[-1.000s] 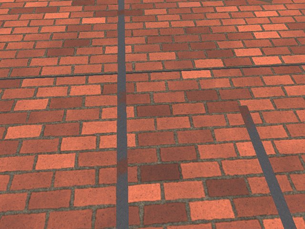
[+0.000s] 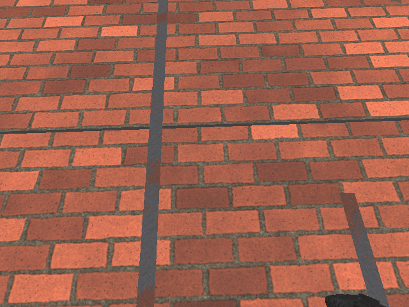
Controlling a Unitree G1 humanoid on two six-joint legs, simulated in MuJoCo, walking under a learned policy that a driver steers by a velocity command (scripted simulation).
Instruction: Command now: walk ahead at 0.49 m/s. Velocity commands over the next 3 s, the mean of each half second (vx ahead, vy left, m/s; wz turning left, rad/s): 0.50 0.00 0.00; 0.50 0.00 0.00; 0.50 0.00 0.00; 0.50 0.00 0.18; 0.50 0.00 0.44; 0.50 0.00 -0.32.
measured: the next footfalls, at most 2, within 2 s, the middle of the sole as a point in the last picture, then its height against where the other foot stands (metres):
left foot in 0.02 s outside the picture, level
right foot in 0.58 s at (265, 292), level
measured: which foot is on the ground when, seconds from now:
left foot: up 0.00-0.00, down 0.02-0.58, up 0.60-1.00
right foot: down 0.00-0.02, up 0.04-0.56, down 0.58-1.00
